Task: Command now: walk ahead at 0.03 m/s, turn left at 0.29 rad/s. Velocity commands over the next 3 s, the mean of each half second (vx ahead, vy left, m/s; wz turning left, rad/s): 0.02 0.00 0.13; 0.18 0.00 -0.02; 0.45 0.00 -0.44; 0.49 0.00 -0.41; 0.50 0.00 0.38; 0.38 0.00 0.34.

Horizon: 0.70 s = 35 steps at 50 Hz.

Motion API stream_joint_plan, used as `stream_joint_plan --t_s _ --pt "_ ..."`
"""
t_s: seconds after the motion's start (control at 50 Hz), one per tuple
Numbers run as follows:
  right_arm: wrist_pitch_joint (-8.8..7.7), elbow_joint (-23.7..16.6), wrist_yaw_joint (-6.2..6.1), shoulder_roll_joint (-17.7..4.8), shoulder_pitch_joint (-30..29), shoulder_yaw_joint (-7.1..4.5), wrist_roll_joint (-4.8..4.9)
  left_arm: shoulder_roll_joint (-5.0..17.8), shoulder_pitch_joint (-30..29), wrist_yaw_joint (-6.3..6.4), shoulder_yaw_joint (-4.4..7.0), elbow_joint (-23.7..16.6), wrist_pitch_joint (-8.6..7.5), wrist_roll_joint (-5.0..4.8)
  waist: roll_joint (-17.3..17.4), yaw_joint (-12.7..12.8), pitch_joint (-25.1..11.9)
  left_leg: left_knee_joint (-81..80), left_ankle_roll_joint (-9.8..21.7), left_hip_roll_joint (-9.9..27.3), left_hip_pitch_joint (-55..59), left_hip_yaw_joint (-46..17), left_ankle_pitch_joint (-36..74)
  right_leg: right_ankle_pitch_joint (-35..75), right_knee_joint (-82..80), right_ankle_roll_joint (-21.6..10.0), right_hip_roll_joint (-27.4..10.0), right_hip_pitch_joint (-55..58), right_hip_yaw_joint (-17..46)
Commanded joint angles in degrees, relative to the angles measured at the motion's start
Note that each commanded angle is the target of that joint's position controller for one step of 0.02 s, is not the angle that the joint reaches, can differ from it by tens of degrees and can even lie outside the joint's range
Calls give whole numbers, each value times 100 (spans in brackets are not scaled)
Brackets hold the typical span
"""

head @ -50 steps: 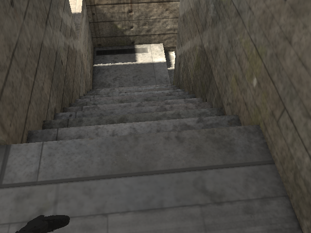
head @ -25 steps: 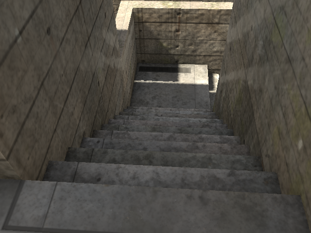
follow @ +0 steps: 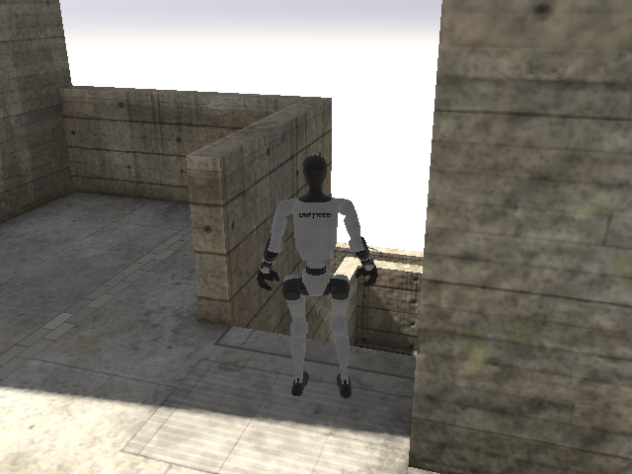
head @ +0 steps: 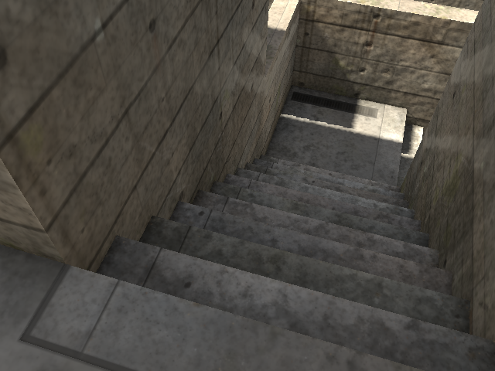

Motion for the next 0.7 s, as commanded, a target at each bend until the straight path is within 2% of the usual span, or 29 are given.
stream_joint_plan --t_s 0.02,0.04,0.06,0.08,0.1,0.12,0.14,0.16,0.2,0.24,0.28,0.3,0.32,0.34,0.36,0.38,0.4,0.42,0.44,0.48,0.64,0.66,0.7 --pt "5 -366 -18 -500 -86 -98 14 308 455 -96 138 -270 -177 29 1097 191 -954 -594 782 1247 520 -1257 -408 368 -1199 -221 145 1169 -472" --pt "1 -297 -20 -340 67 -47 28 297 578 -133 156 -223 -221 73 970 232 -925 -345 543 1056 403 -1112 -573 847 -1880 -351 94 1637 -480" --pt "-56 -250 -11 4 432 35 21 711 623 -103 234 -303 -257 256 -67 -7 -946 733 76 428 83 -569 -1673 1630 -2326 -657 -973 2043 824" --pt "-140 -388 -5 -240 434 -47 67 974 385 -93 283 -327 -228 342 -1432 -233 -574 1483 -184 -22 -356 30 -2816 2356 -2806 -1562 -1972 1469 2027" --pt "-198 -397 -26 -632 187 -154 59 917 183 -69 286 -447 -266 361 -1301 -70 -464 2489 -331 299 -284 -93 -2778 1878 -3002 -1970 -2126 1011 2316" --pt "-180 -319 -38 -779 31 -218 129 783 -7 -47 264 -489 -279 288 -909 -54 -317 2983 -394 376 -410 -39 -2480 1524 -2944 -1874 -1838 1063 1968" --pt "-119 -170 -71 -638 78 -196 116 659 -123 -32 236 -501 -263 192 -655 -83 -263 3182 -474 445 -537 3 -2240 1345 -2858 -1659 -1542 1226 1610" --pt "-50 -102 -110 -481 100 -160 83 508 -167 -27 185 -485 -246 101 -660 -72 -242 3288 -562 525 -577 -12 -2054 1560 -2775 -1544 -1383 1356 1355" --pt "-11 -11 -107 -106 136 -28 102 296 -134 -26 117 -408 -189 63 -653 -102 -249 2752 -686 651 -232 205 -1828 2212 -2641 -1405 -971 1441 718" --pt "-52 -36 -99 142 -122 88 125 290 79 -19 150 -309 -139 40 -913 95 -346 1676 -740 740 191 486 -1800 2555 -2478 -1371 -733 1707 416" --pt "-58 -8 -114 37 -158 64 165 362 344 -10 190 -228 -106 12 -1044 197 -497 983 -769 711 459 619 -1854 2837 -2311 -1504 -848 2017 582" --pt "-59 67 -117 -20 -31 41 190 356 326 -5 192 -233 -91 -24 -1012 129 -553 497 -731 709 650 682 -1464 2924 -2231 -1513 -883 2072 660" --pt "-69 162 -115 -22 116 40 179 339 288 -4 190 -227 -82 -77 -938 27 -558 -215 -649 701 950 737 -785 2944 -2154 -1436 -860 2039 661" --pt "-77 206 -108 -81 139 40 125 335 391 -12 200 -192 -105 -107 -837 33 -552 -595 -542 738 1252 644 -206 2862 -2111 -1278 -811 1950 665" --pt "-87 174 -109 -240 138 26 44 283 449 -24 196 -193 -161 -78 -560 76 -639 -581 -412 933 1531 362 403 2516 -1995 -1046 -701 1809 606" --pt "-81 213 -116 -568 144 -47 9 295 689 -70 219 -223 -240 26 213 361 -792 -61 -211 1138 1778 220 1185 2028 -1809 -846 -350 1556 256" --pt "-86 335 -60 -431 178 -55 31 248 624 -92 201 -205 -284 72 759 293 -897 -27 -47 1059 1424 236 330 1416 -1762 -647 -62 1760 -143" --pt "-107 300 -18 -167 85 5 3 308 326 -87 223 -214 -298 79 624 159 -641 -223 -48 1004 1106 186 -204 1136 -1672 -535 -10 1798 -233" --pt "-136 351 -18 -46 31 44 -31 198 167 -68 214 -239 -281 80 530 162 -487 -330 -107 998 902 179 -508 1096 -1663 -517 -11 1794 -271" --pt "-216 398 -34 -49 15 61 -11 125 156 -26 217 -234 -208 70 433 159 -200 -354 -200 927 729 235 -650 1204 -1665 -529 -13 1693 -257" --pt "-310 671 -70 -19 186 104 10 76 329 9 259 -29 -189 31 187 143 -70 -349 -206 843 660 265 -778 1182 -1686 -486 -27 1745 -225" --pt "-302 762 -72 7 318 109 17 36 432 13 254 47 -175 31 190 128 -169 -401 -171 802 696 300 -1317 656 -1668 -486 47 1768 -306" --pt "-280 834 -84 -168 423 54 99 136 502 39 301 116 -169 -37 352 89 126 -557 71 812 487 179 -2838 -970 -1432 -561 263 1364 -523"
